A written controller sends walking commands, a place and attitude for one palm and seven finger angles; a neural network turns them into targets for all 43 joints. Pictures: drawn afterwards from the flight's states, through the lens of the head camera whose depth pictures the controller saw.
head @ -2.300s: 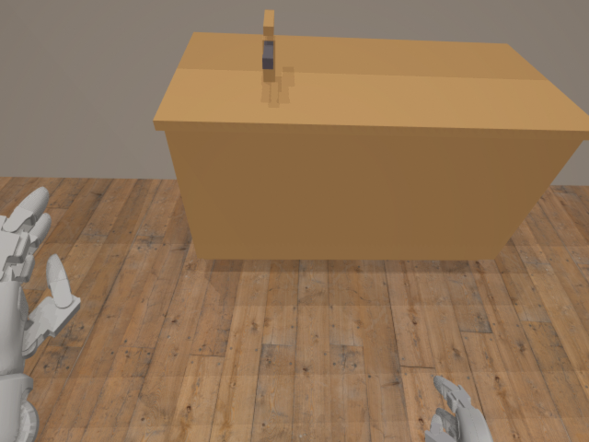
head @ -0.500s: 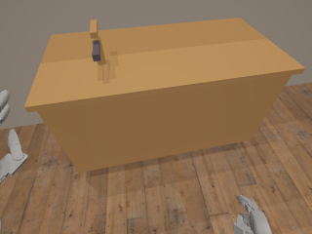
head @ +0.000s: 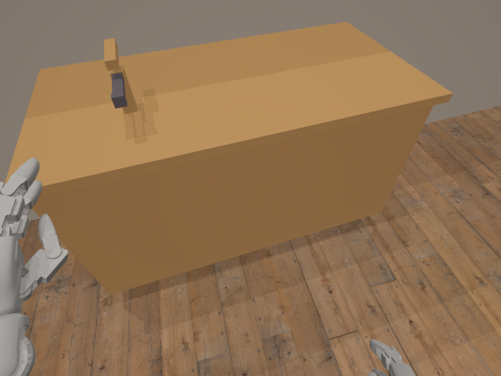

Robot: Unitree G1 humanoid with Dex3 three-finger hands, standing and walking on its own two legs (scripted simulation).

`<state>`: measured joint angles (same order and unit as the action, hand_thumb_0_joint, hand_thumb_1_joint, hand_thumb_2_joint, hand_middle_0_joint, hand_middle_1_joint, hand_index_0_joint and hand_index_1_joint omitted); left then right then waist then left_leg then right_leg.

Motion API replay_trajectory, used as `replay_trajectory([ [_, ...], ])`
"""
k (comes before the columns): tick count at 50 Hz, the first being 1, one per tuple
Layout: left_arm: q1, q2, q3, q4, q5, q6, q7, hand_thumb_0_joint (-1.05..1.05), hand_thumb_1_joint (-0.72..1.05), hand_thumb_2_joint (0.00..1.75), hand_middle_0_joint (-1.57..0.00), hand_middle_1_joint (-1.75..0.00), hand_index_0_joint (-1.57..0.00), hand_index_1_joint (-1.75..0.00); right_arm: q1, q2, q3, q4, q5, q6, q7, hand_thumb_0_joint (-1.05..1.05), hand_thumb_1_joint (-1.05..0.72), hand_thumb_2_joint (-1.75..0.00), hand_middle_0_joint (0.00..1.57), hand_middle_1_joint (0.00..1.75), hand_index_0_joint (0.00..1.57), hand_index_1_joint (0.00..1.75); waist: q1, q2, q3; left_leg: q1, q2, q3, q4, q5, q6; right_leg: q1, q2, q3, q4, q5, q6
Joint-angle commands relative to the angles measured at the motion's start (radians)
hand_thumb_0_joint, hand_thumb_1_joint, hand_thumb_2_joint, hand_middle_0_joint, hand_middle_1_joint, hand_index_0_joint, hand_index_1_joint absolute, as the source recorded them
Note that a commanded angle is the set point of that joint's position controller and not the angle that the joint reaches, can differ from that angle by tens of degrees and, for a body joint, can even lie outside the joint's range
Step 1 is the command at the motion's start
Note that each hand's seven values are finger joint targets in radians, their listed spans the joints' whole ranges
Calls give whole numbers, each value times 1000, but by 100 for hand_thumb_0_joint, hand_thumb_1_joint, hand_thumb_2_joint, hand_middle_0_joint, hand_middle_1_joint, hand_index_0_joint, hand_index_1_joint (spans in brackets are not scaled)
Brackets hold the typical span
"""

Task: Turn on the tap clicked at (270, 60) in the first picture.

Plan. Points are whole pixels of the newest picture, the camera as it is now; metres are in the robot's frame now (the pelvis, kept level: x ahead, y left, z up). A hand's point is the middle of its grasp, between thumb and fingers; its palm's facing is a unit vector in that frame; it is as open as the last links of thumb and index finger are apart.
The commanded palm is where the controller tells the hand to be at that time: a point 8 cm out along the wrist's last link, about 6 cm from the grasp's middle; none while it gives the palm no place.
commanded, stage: take the last steps up to it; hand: left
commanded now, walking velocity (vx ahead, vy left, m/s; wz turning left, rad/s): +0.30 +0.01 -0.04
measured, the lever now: (119, 99) +0.68 +0.34 +0.09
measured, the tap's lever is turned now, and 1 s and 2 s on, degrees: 0 0 0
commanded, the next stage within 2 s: come to a stop and stand still in 1.16 s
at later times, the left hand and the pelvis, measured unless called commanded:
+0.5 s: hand (86, 198) +0.30 +0.23 +0.18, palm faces +0.36 -0.83 -0.42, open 7.4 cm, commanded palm +0.25 +0.27 +0.18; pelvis +0.07 +0.00 +0.01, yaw -3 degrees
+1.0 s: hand (117, 139) +0.42 +0.22 +0.18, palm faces +0.40 -0.84 -0.37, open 7.4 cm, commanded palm +0.36 +0.26 +0.18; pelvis +0.19 -0.01 -0.01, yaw -3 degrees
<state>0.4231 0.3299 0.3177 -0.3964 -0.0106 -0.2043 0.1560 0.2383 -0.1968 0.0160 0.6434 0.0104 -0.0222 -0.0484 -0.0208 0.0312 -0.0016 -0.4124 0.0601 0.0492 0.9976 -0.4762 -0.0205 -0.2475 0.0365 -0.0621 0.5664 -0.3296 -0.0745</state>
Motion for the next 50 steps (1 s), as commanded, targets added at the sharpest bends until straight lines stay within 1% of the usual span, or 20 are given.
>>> replay_trajectory([
  [1, -6, 238, 176, -324, -8, -98, 24, 0, 90, 90, -20, -30, -20, -30, -136, -83, -28, -190, -10, -46, -13, 0, -90, -90, 20, 30, 20, 30, 19, -116, -80, -174, 48, -19, -77, 63, 5, 193, -295, 268, -225, 432, -129],
  [9, -42, 198, 144, -324, -22, -86, 36, 0, 90, 90, -20, -30, -20, -30, -76, -108, -65, -195, -16, -87, -44, 0, -90, -90, 20, 30, 20, 30, 13, -18, -119, 307, -4, 98, -551, 291, 39, 28, -169, 169, -62, 170, -24],
  [10, -34, 174, 126, -305, -24, -84, 31, 0, 90, 90, -20, -30, -20, -30, -66, -137, -78, -197, -10, -87, -48, 0, -90, -90, 20, 30, 20, 30, -4, 116, -116, 426, 100, -71, -611, 233, 88, -118, -111, 122, 103, 84, 19],
  [11, -48, 172, 123, -325, -25, -90, 33, 0, 90, 90, -20, -30, -20, -30, -77, -148, -76, -201, -10, -82, -43, 0, -90, -90, 20, 30, 20, 30, 1, 277, -128, 540, 304, -352, -670, 255, 179, -302, -21, 23, 305, -201, 69],
  [13, -95, 219, 145, -252, -11, -90, 28, 0, 90, 90, -20, -30, -20, -30, -106, -111, -46, -191, -18, -96, -40, 0, -90, -90, 20, 30, 20, 30, -6, 226, -23, 323, 393, -485, -796, 53, 257, -357, -57, 88, 563, -220, 72],
  [15, -143, 201, 120, -273, -1, -85, 13, 0, 90, 90, -20, -30, -20, -30, -96, -111, -55, -167, -9, -103, -31, 0, -90, -90, 20, 30, 20, 30, 4, 131, 28, 265, 356, -372, -777, 67, 254, -379, -104, 87, 553, -143, 83],
  [19, -36, 149, 96, -306, -3, -69, 7, 0, 90, 90, -20, -30, -20, -30, -91, -122, -62, -175, -6, -114, -20, 0, -90, -90, 20, 30, 20, 30, 18, 168, -19, 179, 255, -114, -765, 105, 184, -221, -101, -12, 354, -44, 96],
  [26, -55, 194, 151, -257, -3, -60, 26, 0, 90, 90, -20, -30, -20, -30, -106, -100, -52, -175, -11, -117, -31, 0, -90, -90, 20, 30, 20, 30, 24, 102, -57, 52, 186, 16, -546, -34, 105, 111, -51, -115, -60, 2, 106],
  [27, -55, 199, 155, -243, 1, -58, 28, 0, 90, 90, -20, -30, -20, -30, -93, -91, -54, -168, -10, -113, -30, 0, -90, -90, 20, 30, 20, 30, 28, -13, -78, 7, 125, 66, -363, -42, 81, 161, -108, -10, -145, -29, 71],
  [28, -68, 234, 168, -235, 5, -51, 30, 0, 90, 90, -20, -30, -20, -30, -99, -67, -51, -176, -7, -106, -28, 0, -90, -90, 20, 30, 20, 30, 29, -284, -85, -168, 10, 133, -70, -85, 42, 225, -305, 350, -260, -89, -26],
  [29, -92, 256, 186, -246, -5, -44, 34, 0, 90, 90, -20, -30, -20, -30, -154, -73, -44, -189, -7, -114, -29, 0, -90, -90, 20, 30, 20, 30, 52, -356, -68, -298, -26, 41, 146, -119, 26, 243, -454, 592, -338, -14, -113],
  [31, -86, 225, 168, -209, -7, -54, 23, 0, 90, 90, -20, -30, -20, -30, -118, -89, -53, -151, -9, -114, -16, 0, -90, -90, 20, 30, 20, 30, 26, -230, -62, -309, 30, -63, 249, 6, 14, 217, -442, 537, -330, -31, -128],
  [36, -39, 213, 164, -305, 1, -97, 24, 0, 90, 90, -20, -30, -20, -30, -144, -89, -46, -150, -8, -74, -15, 0, -90, -90, 20, 30, 20, 30, 14, -137, -79, -190, 57, -6, 2, 119, -1, 193, -346, 133, -236, 445, -76],
  [41, 43, 219, 192, -369, -11, -97, 43, 0, 90, 90, -20, -30, -20, -30, -128, -80, -62, -194, -15, -86, -18, 0, -90, -90, 20, 30, 20, 30, 52, -154, -123, -29, -6, 112, -348, 178, 19, 250, -313, 99, -177, 528, -69],
  [44, 21, 213, 185, -382, -15, -90, 49, 0, 90, 90, -20, -30, -20, -30, -87, -96, -75, -198, -15, -81, -23, 0, -90, -90, 20, 30, 20, 30, 22, -97, -142, 160, -33, 141, -512, 329, 20, 184, -267, 59, -81, 428, -21],
  [45, 25, 207, 177, -374, -16, -90, 47, 0, 90, 90, -20, -30, -20, -30, -77, -114, -85, -199, -11, -80, -31, 0, -90, -90, 20, 30, 20, 30, 7, -17, -144, 268, -12, 109, -552, 365, 36, 113, -243, 31, 26, 403, 12],
  [46, 12, 206, 174, -387, -15, -96, 47, 0, 90, 90, -20, -30, -20, -30, -77, -131, -90, -205, -9, -77, -33, 0, -90, -90, 20, 30, 20, 30, 2, 119, -168, 385, 97, -63, -592, 431, 101, -18, -166, -12, 198, 280, 56],
  [47, 8, 205, 176, -379, -21, -101, 45, 0, 90, 90, -20, -30, -20, -30, -83, -136, -91, -208, -3, -75, -28, 0, -90, -90, 20, 30, 20, 30, 12, 273, -181, 511, 300, -333, -604, 632, 213, -232, -74, -45, 384, -169, 96],
  [48, -16, 223, 174, -327, -13, -101, 39, 0, 90, 90, -20, -30, -20, -30, -88, -124, -77, -208, -4, -75, -21, 0, -90, -90, 20, 30, 20, 30, 13, 251, -145, 431, 357, -439, -669, 546, 261, -288, -49, 9, 538, -323, 86],
  [50, -90, 252, 183, -354, -8, -97, 26, 0, 90, 90, -20, -30, -20, -30, -118, -111, -65, -188, -14, -87, -22, 0, -90, -90, 20, 30, 20, 30, 10, 196, -55, 308, 354, -416, -701, 427, 267, -330, -110, 61, 588, -250, 91],
])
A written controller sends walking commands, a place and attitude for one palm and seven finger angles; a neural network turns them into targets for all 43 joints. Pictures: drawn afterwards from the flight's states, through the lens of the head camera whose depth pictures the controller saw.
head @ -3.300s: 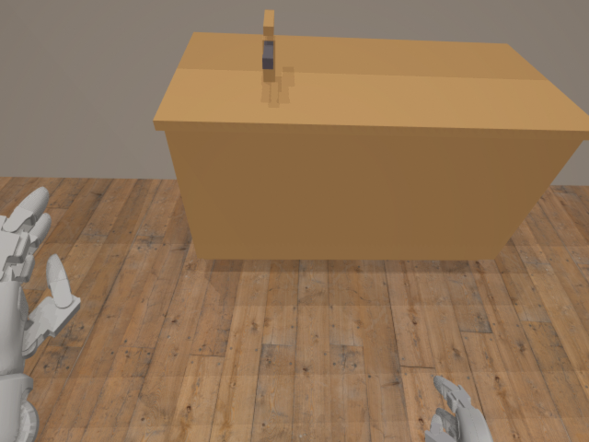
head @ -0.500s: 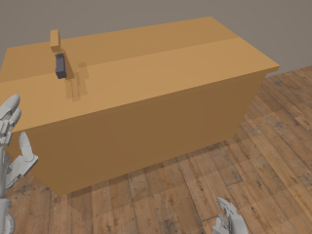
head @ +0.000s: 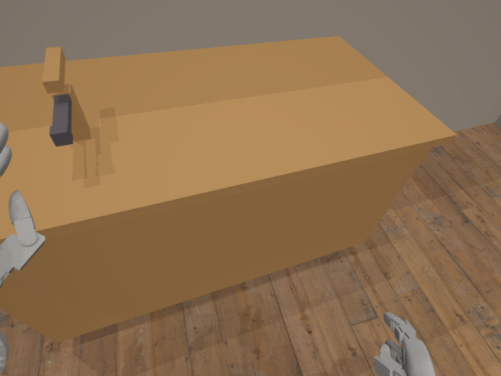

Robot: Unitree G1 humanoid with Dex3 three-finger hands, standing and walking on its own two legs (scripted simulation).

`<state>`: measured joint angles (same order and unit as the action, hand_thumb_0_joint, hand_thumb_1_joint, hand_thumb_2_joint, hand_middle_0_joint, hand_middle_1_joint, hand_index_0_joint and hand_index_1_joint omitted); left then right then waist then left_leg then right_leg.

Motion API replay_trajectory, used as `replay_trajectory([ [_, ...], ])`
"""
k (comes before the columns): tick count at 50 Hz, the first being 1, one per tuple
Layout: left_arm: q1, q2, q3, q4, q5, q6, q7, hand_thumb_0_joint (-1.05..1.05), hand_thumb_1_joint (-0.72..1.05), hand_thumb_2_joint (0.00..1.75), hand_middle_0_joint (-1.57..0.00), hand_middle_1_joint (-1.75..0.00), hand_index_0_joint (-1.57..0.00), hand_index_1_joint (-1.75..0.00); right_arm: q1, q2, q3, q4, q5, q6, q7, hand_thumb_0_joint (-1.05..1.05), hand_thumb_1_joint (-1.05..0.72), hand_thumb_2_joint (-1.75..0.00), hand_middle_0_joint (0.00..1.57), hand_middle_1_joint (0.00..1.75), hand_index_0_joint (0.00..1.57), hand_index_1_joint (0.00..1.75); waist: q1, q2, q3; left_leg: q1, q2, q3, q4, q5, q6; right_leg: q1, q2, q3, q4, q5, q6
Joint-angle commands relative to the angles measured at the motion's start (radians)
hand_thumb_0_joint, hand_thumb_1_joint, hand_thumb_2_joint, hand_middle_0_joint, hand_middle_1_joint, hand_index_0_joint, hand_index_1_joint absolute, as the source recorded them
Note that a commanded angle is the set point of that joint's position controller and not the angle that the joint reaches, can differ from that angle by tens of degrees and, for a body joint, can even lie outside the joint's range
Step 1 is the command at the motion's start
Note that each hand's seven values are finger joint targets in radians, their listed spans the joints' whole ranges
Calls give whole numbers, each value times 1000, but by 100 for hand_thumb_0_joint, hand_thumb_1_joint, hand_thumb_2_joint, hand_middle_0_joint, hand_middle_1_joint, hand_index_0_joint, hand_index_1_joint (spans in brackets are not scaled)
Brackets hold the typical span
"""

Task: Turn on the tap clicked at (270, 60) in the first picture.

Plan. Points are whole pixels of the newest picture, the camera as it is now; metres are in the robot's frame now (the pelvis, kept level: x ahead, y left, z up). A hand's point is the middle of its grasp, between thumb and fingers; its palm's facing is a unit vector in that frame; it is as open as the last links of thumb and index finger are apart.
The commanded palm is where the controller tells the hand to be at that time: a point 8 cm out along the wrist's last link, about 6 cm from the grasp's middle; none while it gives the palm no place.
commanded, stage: take the last steps up to it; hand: left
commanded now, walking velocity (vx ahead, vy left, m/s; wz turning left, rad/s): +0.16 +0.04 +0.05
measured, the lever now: (61, 135) +0.48 +0.38 +0.09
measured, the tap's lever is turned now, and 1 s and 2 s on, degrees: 0 0 0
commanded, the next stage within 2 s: come to a stop and stand still in 0.16 s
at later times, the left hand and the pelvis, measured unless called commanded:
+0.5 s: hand (104, 204) +0.27 +0.21 +0.17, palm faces +0.41 -0.81 -0.42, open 7.4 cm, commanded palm +0.21 +0.25 +0.19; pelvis +0.05 -0.03 +0.01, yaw +2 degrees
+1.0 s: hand (31, 232) +0.23 +0.27 +0.17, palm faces +0.32 -0.87 -0.39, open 7.4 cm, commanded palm +0.18 +0.33 +0.19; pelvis +0.01 +0.05 +0.01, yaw -1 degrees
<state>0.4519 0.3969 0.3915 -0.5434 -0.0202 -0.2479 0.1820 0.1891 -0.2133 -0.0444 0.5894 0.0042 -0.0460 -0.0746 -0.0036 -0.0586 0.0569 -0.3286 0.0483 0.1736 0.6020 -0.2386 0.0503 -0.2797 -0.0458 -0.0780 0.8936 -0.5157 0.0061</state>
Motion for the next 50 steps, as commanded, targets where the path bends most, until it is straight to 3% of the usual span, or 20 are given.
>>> replay_trajectory([
  [1, -115, 158, 88, -213, 3, -54, -5, 0, 90, 90, -20, -30, -20, -30, -54, -103, -12, -120, 0, -68, 7, 0, -90, -90, 20, 30, 20, 30, -6, 265, -106, 234, 339, -458, -285, 209, 186, -321, -36, 66, 222, -23, 18],
  [5, -13, 108, 63, -233, -4, -34, -20, 0, 90, 90, -20, -30, -20, -30, -39, -105, -12, -126, 5, -82, 21, 0, -90, -90, 20, 30, 20, 30, 6, 277, -148, 140, 223, -214, -283, 197, 108, -162, -13, -22, 29, 121, 32],
  [13, -66, 111, 67, -138, -3, -5, -10, 0, 90, 90, -20, -30, -20, -30, -50, -92, 11, -117, 3, -83, 3, 0, -90, -90, 20, 30, 20, 30, 4, 207, -152, 84, 207, -173, -190, 39, 49, 72, 36, -96, -392, 200, 41],
  [15, -114, 128, 61, -141, 8, -5, -9, 0, 90, 90, -20, -30, -20, -30, -49, -75, 17, -120, 1, -79, 4, 0, -90, -90, 20, 30, 20, 30, -8, 78, -169, 28, 126, -104, -22, -23, -3, 155, -73, 56, -516, 367, -3],
  [16, -127, 146, 57, -137, 9, 0, -4, 0, 90, 90, -20, -30, -20, -30, -46, -57, 24, -125, 0, -76, 5, 0, -90, -90, 20, 30, 20, 30, -22, -71, -166, -62, 43, -63, 93, -99, -44, 188, -220, 266, -542, 550, -61],
  [17, -134, 160, 68, -128, 4, 3, 0, 0, 90, 90, -20, -30, -20, -30, -62, -54, 36, -125, -4, -80, 6, 0, -90, -90, 20, 30, 20, 30, -10, -112, -154, -113, -14, -76, 175, -222, -67, 203, -302, 335, -547, 764, -115],
  [19, -92, 140, 65, -78, -1, 15, -8, 0, 90, 90, -20, -30, -20, -30, -69, -75, 16, -116, 1, -78, 11, 0, -90, -90, 20, 30, 20, 30, 8, -171, -161, -129, -9, -154, 336, -255, -76, 204, -320, 324, -533, 877, -127],
  [23, 4, 154, 113, -130, 3, -6, 8, 0, 90, 90, -20, -30, -20, -30, -96, -49, 37, -134, -1, -46, 2, 0, -90, -90, 20, 30, 20, 30, 7, -100, -189, -120, -10, -140, 253, -205, -81, 262, -271, 141, -451, 1072, -116],
  [29, 86, 155, 133, -250, -6, -14, 20, 0, 90, 90, -20, -30, -20, -30, -72, -66, 13, -174, -7, -23, -4, 0, -90, -90, 20, 30, 20, 30, 6, -30, -237, 28, -33, -103, -80, 15, -81, 268, -211, 104, -402, 925, -79],
  [31, 73, 149, 113, -286, -13, -11, 21, 0, 90, 90, -20, -30, -20, -30, -64, -88, -1, -177, -1, -24, -9, 0, -90, -90, 20, 30, 20, 30, -1, 70, -252, 146, 45, -144, -190, 321, -62, 203, -141, 67, -331, 745, -24],
  [32, 75, 159, 121, -290, -12, -15, 22, 0, 90, 90, -20, -30, -20, -30, -65, -111, -10, -185, 2, -31, -11, 0, -90, -90, 20, 30, 20, 30, 12, 178, -248, 175, 145, -240, -190, 519, -27, 131, -69, 44, -301, 536, 10],
  [33, -840, 847, 657, -244, 98, -105, -6, 0, 90, 90, -20, -30, -20, -30, 96, -131, -65, -140, -55, -132, 4, 0, -90, -90, 20, 30, 20, 30, 94, 79, -57, -72, 109, -104, -17, 282, -24, 1, -92, 143, -452, 438, -10],
  [34, -314, 291, 230, 206, 9, -43, -56, 0, 90, 90, -20, -30, -20, -30, 19, -44, -3, -118, -25, -130, 26, 0, -90, -90, 20, 30, 20, 30, 21, 72, -124, 32, -25, -169, 28, 82, -63, -30, -180, 293, -468, 522, -125],
  [36, -391, 188, 124, 129, 2, -60, -53, 0, 90, 90, -20, -30, -20, -30, 4, -81, 0, -145, 9, -141, 40, 0, -90, -90, 20, 30, 20, 30, 11, 135, -160, 119, -21, -123, -75, 53, -78, 33, -187, 266, -462, 606, -118],
  [39, -245, 73, -11, -32, -9, -58, -66, 0, 90, 90, -20, -30, -20, -30, -25, -129, -13, -161, 10, -170, 62, 0, -90, -90, 20, 30, 20, 30, 39, 296, -178, 135, 90, -246, -239, 166, -13, 66, -26, 84, -351, 315, -29],
  [40, -200, 46, -41, -64, -8, -55, -71, 0, 90, 90, -20, -30, -20, -30, -47, -119, -10, -178, 13, -180, 76, 0, -90, -90, 20, 30, 20, 30, 49, 333, -170, 135, 118, -271, -279, 198, -2, 65, 1, 39, -298, 262, -19],
  [42, -164, 51, -45, -128, 3, -48, -69, 0, 90, 90, -20, -30, -20, -30, -52, -121, -6, -192, 10, -181, 93, 0, -90, -90, 20, 30, 20, 30, 43, 227, -149, 66, 151, -294, -334, 101, 3, 73, 20, 29, -240, 162, -15],
  [45, -102, 209, 138, -142, 4, -40, -37, 0, 90, 90, -20, -30, -20, -30, -62, -131, 2, -204, 6, -170, 83, 0, -90, -90, 20, 30, 20, 30, 50, 69, -154, 46, 136, -275, -314, 11, -7, 114, 19, 35, -348, 240, -14],
  [46, -103, 178, 134, -121, -1, -40, -37, 0, 90, 90, -20, -30, -20, -30, -78, -112, 13, -210, 0, -161, 76, 0, -90, -90, 20, 30, 20, 30, 44, 39, -144, 37, 124, -267, -308, -17, -21, 121, 9, 33, -396, 245, -18],
  [50, -239, 209, 182, -143, -5, -44, -36, 0, 90, 90, -20, -30, -20, -30, -98, -105, 21, -216, -11, -144, 50, 0, -90, -90, 20, 30, 20, 30, 33, 150, -86, -4, 97, -261, -401, -274, -54, 125, 35, 51, -436, 172, -31],
])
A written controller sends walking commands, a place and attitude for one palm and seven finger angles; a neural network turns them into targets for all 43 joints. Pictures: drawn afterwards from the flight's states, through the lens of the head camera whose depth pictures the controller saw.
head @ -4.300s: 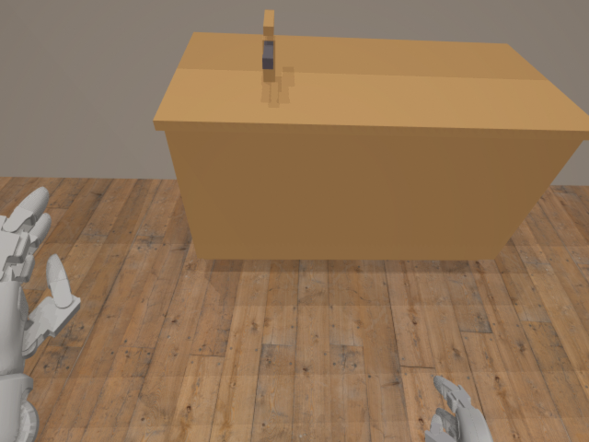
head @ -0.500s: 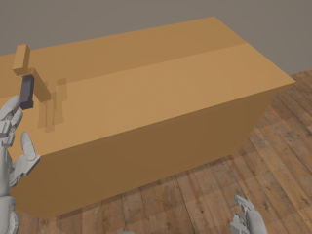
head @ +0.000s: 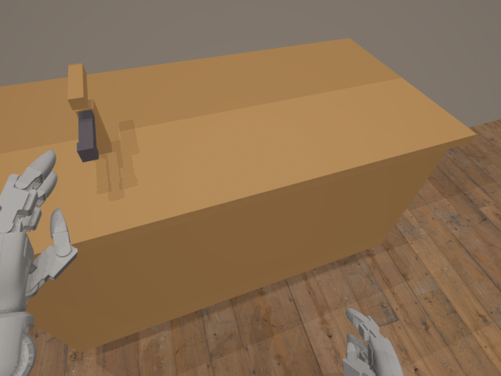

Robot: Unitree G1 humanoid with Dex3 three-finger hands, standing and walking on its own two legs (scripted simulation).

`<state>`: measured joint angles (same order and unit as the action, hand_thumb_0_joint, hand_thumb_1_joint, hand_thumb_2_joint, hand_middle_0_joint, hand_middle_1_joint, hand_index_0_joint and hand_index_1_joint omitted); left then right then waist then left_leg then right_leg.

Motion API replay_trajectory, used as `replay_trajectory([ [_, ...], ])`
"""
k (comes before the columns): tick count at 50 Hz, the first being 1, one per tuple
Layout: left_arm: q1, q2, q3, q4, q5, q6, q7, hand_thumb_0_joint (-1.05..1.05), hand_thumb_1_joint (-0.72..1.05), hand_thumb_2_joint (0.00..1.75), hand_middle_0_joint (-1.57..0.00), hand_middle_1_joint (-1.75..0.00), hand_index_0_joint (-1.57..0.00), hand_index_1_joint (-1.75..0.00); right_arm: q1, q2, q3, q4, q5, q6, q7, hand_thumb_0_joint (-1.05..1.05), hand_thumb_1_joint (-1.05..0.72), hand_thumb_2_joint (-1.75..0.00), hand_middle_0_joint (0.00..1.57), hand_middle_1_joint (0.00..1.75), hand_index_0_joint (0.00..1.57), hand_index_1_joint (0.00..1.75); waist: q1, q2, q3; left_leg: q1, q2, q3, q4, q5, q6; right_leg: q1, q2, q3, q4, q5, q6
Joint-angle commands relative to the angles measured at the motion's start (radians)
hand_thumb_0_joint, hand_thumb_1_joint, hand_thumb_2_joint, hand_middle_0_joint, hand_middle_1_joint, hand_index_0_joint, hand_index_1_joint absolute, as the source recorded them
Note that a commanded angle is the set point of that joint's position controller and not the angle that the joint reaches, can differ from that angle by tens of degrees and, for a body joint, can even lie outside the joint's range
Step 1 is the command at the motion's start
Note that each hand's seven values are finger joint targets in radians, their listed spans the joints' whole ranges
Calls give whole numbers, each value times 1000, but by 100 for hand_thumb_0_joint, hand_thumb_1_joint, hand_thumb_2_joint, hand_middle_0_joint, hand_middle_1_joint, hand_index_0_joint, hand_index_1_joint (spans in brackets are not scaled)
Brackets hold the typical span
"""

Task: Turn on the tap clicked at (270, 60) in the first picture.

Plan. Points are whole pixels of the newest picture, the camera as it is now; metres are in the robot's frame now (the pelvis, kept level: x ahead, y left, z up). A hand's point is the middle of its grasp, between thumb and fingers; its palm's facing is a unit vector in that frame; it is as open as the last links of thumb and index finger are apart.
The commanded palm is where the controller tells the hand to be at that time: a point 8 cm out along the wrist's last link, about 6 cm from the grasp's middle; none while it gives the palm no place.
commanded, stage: come to a stop and stand still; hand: left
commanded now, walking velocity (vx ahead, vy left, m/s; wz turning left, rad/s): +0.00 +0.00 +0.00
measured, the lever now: (88, 151) +0.46 +0.34 +0.08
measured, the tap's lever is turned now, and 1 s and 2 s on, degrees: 0 0 0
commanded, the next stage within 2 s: look again from close up in 1.36 s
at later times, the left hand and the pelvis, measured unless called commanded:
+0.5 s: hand (1, 277) +0.18 +0.28 +0.17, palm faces +0.49 -0.79 -0.36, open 7.4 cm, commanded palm +0.12 +0.30 +0.18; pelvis -0.02 +0.01 +0.01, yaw +5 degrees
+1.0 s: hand (52, 238) +0.23 +0.25 +0.17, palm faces +0.47 -0.80 -0.38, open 7.4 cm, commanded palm +0.16 +0.28 +0.18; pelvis +0.03 -0.02 +0.01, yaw +6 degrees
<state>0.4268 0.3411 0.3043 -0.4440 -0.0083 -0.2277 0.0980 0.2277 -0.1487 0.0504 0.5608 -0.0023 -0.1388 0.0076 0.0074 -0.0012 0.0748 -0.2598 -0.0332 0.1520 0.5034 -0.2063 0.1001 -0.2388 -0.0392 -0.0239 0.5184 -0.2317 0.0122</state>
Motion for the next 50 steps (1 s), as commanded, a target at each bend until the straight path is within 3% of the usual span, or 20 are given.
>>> replay_trajectory([
  [1, -209, 226, 242, -197, -15, -63, 45, 0, 90, 90, -20, -30, -20, -30, -129, -163, -70, -178, -6, -51, -35, 0, -90, -90, 20, 30, 20, 30, 23, 110, -116, -75, 184, -242, -320, -351, -105, 99, 34, -13, -48, -119, -37],
  [3, -212, 186, 195, -180, -12, -59, 37, 0, 90, 90, -20, -30, -20, -30, -122, -161, -66, -172, -5, -55, -33, 0, -90, -90, 20, 30, 20, 30, 27, 165, -135, -52, 183, -230, -349, -401, -111, 104, 46, -20, -28, -115, -41],
  [6, -182, 129, 118, -142, -7, -41, 31, 0, 90, 90, -20, -30, -20, -30, -114, -163, -65, -164, -7, -61, -29, 0, -90, -90, 20, 30, 20, 30, 27, 86, -160, 18, 168, -215, -328, -335, -124, 97, 48, -10, -85, -85, -38],
  [9, -181, 96, 60, -109, 6, -18, 29, 0, 90, 90, -20, -30, -20, -30, -115, -178, -70, -156, -7, -53, -26, 0, -90, -90, 20, 30, 20, 30, 27, 46, -113, -4, 156, -215, -348, -380, -133, 66, 55, 11, -113, -110, -33],
  [11, -216, 103, 55, -112, 14, -12, 32, 0, 90, 90, -20, -30, -20, -30, -125, -182, -72, -154, -8, -46, -27, 0, -90, -90, 20, 30, 20, 30, 27, 98, -88, -24, 152, -222, -387, -416, -146, 58, 71, 2, -92, -122, -34],
  [14, -233, 150, 97, -120, 17, -12, 38, 0, 90, 90, -20, -30, -20, -30, -130, -178, -78, -161, -11, -29, -30, 0, -90, -90, 20, 30, 20, 30, 36, 70, -86, -61, 141, -188, -373, -424, -134, 88, 75, 2, -91, -118, -34],
  [15, -252, 206, 145, -162, 14, -16, 41, 0, 90, 90, -20, -30, -20, -30, -141, -177, -79, -169, -18, -26, -33, 0, -90, -90, 20, 30, 20, 30, 37, 72, -90, -29, 122, -171, -362, -393, -141, 63, 78, 11, -123, -132, -36],
  [17, -219, 196, 149, -183, 5, -28, 38, 0, 90, 90, -20, -30, -20, -30, -142, -167, -75, -177, -22, -22, -34, 0, -90, -90, 20, 30, 20, 30, 35, 37, -103, 18, 106, -157, -305, -306, -134, 48, 58, 39, -171, -110, -43],
  [20, -195, 229, 181, -266, -5, -41, 32, 0, 90, 90, -20, -30, -20, -30, -148, -166, -73, -187, -27, -29, -33, 0, -90, -90, 20, 30, 20, 30, 30, 75, -140, 109, 93, -152, -269, -197, -132, 1, 55, 70, -201, -95, -50],
  [23, -150, 169, 137, -218, -8, -44, 29, 0, 90, 90, -20, -30, -20, -30, -125, -174, -74, -175, -20, -35, -34, 0, -90, -90, 20, 30, 20, 30, 26, 95, -152, 123, 113, -190, -300, -284, -123, -16, 67, 77, -203, -119, -41],
  [25, -172, 145, 110, -216, -3, -39, 27, 0, 90, 90, -20, -30, -20, -30, -129, -180, -75, -171, -18, -42, -35, 0, -90, -90, 20, 30, 20, 30, 23, 175, -144, 113, 144, -233, -388, -365, -148, -11, 95, 39, -131, -112, -33],
  [26, -183, 144, 106, -203, 2, -36, 32, 0, 90, 90, -20, -30, -20, -30, -122, -181, -74, -164, -13, -41, -38, 0, -90, -90, 20, 30, 20, 30, 26, 176, -148, 80, 164, -250, -414, -391, -149, 23, 100, 21, -83, -92, -29],
  [29, -156, 143, 106, -147, 5, -25, 37, 0, 90, 90, -20, -30, -20, -30, -110, -176, -79, -160, -13, -32, -38, 0, -90, -90, 20, 30, 20, 30, 34, 72, -154, 70, 159, -207, -356, -297, -130, 61, 80, 33, -123, -40, -28],
  [33, -163, 149, 103, -140, -5, -23, 31, 0, 90, 90, -20, -30, -20, -30, -133, -176, -68, -161, -17, -29, -41, 0, -90, -90, 20, 30, 20, 30, 26, -16, -128, 124, 105, -187, -237, -139, -117, -26, 36, 134, -256, -42, -44],
  [35, -194, 175, 119, -175, 0, -26, 29, 0, 90, 90, -20, -30, -20, -30, -141, -180, -69, -154, -19, -30, -44, 0, -90, -90, 20, 30, 20, 30, 21, 28, -121, 125, 109, -214, -271, -193, -122, -52, 48, 130, -242, -87, -41],
  [38, -193, 163, 113, -186, 2, -30, 32, 0, 90, 90, -20, -30, -20, -30, -124, -174, -67, -152, -12, -27, -49, 0, -90, -90, 20, 30, 20, 30, 27, 83, -160, 113, 135, -236, -313, -235, -119, 5, 69, 89, -174, -26, -29],
  [40, -182, 200, 147, -219, -1, -32, 38, 0, 90, 90, -20, -30, -20, -30, -133, -171, -64, -156, -16, -29, -53, 0, -90, -90, 20, 30, 20, 30, 30, 109, -186, 126, 133, -227, -295, -157, -115, 29, 63, 85, -161, 19, -29],
  [43, -114, 180, 139, -216, -15, -33, 37, 0, 90, 90, -20, -30, -20, -30, -122, -167, -63, -159, -13, -25, -53, 0, -90, -90, 20, 30, 20, 30, 29, 48, -216, 156, 119, -206, -215, 22, -110, 47, 39, 97, -179, 118, -35],
  [46, -65, 182, 145, -221, -27, -33, 35, 0, 90, 90, -20, -30, -20, -30, -122, -167, -63, -154, -11, -20, -53, 0, -90, -90, 20, 30, 20, 30, 25, 57, -233, 183, 100, -178, -146, 188, -113, 43, 21, 115, -188, 204, -40],
  [50, -40, 191, 157, -195, -36, -28, 34, 0, 90, 90, -20, -30, -20, -30, -117, -174, -69, -150, -7, -10, -59, 0, -90, -90, 20, 30, 20, 30, 21, 59, -231, 200, 91, -170, -124, 274, -116, 31, 25, 114, -190, 259, -36],
])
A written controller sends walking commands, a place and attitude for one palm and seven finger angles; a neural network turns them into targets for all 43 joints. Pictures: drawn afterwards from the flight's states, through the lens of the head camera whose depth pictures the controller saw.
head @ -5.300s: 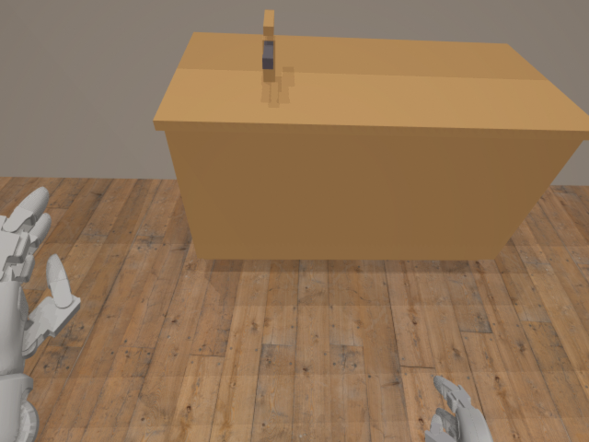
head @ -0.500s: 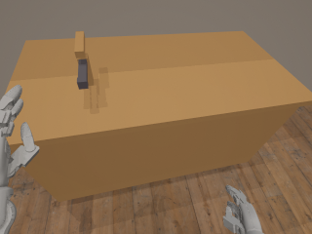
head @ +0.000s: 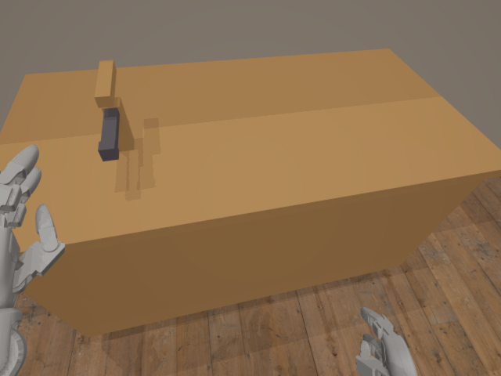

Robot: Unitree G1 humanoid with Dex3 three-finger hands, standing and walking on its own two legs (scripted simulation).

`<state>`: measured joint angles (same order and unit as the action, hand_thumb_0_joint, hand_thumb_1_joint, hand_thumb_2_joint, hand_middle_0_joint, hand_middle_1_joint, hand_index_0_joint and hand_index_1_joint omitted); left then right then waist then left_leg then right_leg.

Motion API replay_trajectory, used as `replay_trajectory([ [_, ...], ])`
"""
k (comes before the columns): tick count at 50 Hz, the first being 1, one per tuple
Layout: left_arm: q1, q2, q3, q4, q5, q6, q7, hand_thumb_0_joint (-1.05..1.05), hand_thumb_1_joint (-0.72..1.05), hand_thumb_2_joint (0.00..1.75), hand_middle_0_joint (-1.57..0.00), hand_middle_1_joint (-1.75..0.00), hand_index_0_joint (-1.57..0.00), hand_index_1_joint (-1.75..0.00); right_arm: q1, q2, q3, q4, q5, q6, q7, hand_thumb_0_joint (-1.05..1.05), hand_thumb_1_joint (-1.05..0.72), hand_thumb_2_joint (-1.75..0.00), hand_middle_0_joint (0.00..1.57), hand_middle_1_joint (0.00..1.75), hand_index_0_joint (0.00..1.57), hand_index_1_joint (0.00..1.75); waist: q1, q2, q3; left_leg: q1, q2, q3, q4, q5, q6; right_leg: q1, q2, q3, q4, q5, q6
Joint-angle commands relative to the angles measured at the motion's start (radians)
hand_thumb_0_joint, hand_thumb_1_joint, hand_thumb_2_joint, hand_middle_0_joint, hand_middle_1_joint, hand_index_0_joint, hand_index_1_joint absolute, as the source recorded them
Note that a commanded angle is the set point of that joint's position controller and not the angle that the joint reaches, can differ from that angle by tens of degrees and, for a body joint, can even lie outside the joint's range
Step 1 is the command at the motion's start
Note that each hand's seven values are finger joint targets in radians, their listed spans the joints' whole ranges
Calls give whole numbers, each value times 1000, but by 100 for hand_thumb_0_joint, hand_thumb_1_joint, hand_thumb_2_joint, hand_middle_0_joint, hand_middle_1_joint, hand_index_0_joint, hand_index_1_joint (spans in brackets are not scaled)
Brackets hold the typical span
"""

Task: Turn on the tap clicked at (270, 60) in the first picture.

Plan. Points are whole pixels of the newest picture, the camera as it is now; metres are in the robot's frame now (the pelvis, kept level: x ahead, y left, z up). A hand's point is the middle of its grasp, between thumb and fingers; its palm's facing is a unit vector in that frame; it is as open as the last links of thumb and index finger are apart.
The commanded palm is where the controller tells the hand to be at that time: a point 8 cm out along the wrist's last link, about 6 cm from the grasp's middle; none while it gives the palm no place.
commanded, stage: come to a stop and stand still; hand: left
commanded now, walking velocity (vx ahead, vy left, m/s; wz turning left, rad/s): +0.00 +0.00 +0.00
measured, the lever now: (108, 150) +0.46 +0.31 +0.07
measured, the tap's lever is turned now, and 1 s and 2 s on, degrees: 0 0 0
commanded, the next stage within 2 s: look again from close up in 0.36 s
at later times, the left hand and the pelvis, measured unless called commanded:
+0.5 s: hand (73, 246) +0.22 +0.23 +0.15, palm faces +0.39 -0.85 -0.36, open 7.4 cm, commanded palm +0.17 +0.27 +0.17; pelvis +0.01 -0.01 +0.00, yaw +1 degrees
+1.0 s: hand (60, 251) +0.22 +0.25 +0.15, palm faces +0.41 -0.84 -0.36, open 7.4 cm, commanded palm +0.17 +0.28 +0.17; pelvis +0.00 +0.00 +0.00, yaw -1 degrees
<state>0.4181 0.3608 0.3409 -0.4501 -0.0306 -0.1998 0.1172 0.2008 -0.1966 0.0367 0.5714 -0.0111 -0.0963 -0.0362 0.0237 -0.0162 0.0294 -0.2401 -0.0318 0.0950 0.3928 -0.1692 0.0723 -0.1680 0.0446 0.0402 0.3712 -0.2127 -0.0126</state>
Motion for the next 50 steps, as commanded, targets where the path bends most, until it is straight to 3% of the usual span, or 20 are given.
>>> replay_trajectory([
  [1, -35, 163, 111, -198, -15, -57, 14, 0, 90, 90, -20, -30, -20, -30, -85, -127, -55, -158, 5, -48, -16, 0, -90, -90, 20, 30, 20, 30, 3, 73, -198, 187, 94, -114, -3, 278, -88, -29, -62, 45, -33, 266, -11],
  [5, -28, 181, 124, -186, -24, -47, 15, 0, 90, 90, -20, -30, -20, -30, -92, -127, -57, -166, 9, -36, -26, 0, -90, -90, 20, 30, 20, 30, 2, 61, -196, 202, 89, -102, 8, 313, -80, -35, -64, 51, -39, 315, -3],
  [7, -20, 158, 102, -172, -26, -42, 14, 0, 90, 90, -20, -30, -20, -30, -87, -124, -56, -167, 13, -29, -27, 0, -90, -90, 20, 30, 20, 30, 1, 29, -201, 199, 92, -101, 15, 305, -71, -24, -72, 56, -42, 341, 1],
  [10, -45, 187, 119, -203, -26, -41, 18, 0, 90, 90, -20, -30, -20, -30, -98, -129, -59, -170, 13, -24, -34, 0, -90, -90, 20, 30, 20, 30, 1, 54, -196, 197, 83, -96, 19, 292, -65, -21, -76, 66, -52, 359, 4],
  [12, -50, 167, 97, -191, -25, -38, 20, 0, 90, 90, -20, -30, -20, -30, -91, -124, -57, -169, 13, -20, -36, 0, -90, -90, 20, 30, 20, 30, 0, 46, -195, 188, 82, -96, 16, 267, -60, -12, -79, 66, -59, 353, 6],
  [20, -57, 181, 106, -168, -31, -28, 20, 0, 90, 90, -20, -30, -20, -30, -98, -124, -57, -173, 10, -9, -41, 0, -90, -90, 20, 30, 20, 30, 0, 52, -143, 180, 71, -95, -17, 171, -56, -40, -69, 69, -119, 260, 16],
  [23, -62, 157, 80, -170, -31, -27, 16, 0, 90, 90, -20, -30, -20, -30, -88, -124, -56, -175, 13, -6, -40, 0, -90, -90, 20, 30, 20, 30, -3, 52, -149, 175, 73, -106, -34, 158, -58, -24, -62, 53, -117, 227, 12],
  [33, -49, 173, 88, -193, -32, -30, 16, 0, 90, 90, -20, -30, -20, -30, -80, -125, -55, -173, 11, -13, -43, 0, -90, -90, 20, 30, 20, 30, -4, 65, -157, 175, 82, -121, -77, 108, -64, -10, -46, 25, -112, 171, 13],
  [36, -48, 168, 84, -190, -32, -30, 15, 0, 90, 90, -20, -30, -20, -30, -88, -125, -53, -172, 11, -17, -43, 0, -90, -90, 20, 30, 20, 30, -4, 49, -140, 160, 85, -126, -81, 75, -65, -18, -50, 27, -120, 145, 12],
  [40, -49, 181, 98, -174, -29, -32, 17, 0, 90, 90, -20, -30, -20, -30, -94, -128, -55, -168, 10, -19, -44, 0, -90, -90, 20, 30, 20, 30, -4, 75, -113, 130, 85, -134, -106, 3, -67, -26, -44, 27, -130, 99, 11],
  [42, -69, 160, 75, -167, -26, -38, 16, 0, 90, 90, -20, -30, -20, -30, -84, -132, -58, -159, 8, -21, -42, 0, -90, -90, 20, 30, 20, 30, -9, 63, -119, 131, 112, -160, -128, -119, -67, -40, -37, 21, -93, 22, 5],
  [46, -109, 155, 74, -207, -14, -35, 24, 0, 90, 90, -20, -30, -20, -30, -107, -136, -58, -163, 6, -29, -51, 0, -90, -90, 20, 30, 20, 30, -11, 172, -101, 48, 217, -264, -231, -516, -20, -79, 3, -28, 103, -116, 0],
  [48, -121, 153, 74, -214, -9, -27, 30, 0, 90, 90, -20, -30, -20, -30, -93, -131, -60, -163, 7, -34, -50, 0, -90, -90, 20, 30, 20, 30, -10, 180, -87, 37, 265, -298, -236, -531, 8, -119, 5, -53, 204, -135, -6],
  [50, -137, 169, 88, -233, -8, -23, 37, 0, 90, 90, -20, -30, -20, -30, -92, -128, -60, -159, 5, -42, -48, 0, -90, -90, 20, 30, 20, 30, -11, 152, -83, 68, 279, -268, -199, -450, 17, -154, -7, -65, 212, -149, -12],
])
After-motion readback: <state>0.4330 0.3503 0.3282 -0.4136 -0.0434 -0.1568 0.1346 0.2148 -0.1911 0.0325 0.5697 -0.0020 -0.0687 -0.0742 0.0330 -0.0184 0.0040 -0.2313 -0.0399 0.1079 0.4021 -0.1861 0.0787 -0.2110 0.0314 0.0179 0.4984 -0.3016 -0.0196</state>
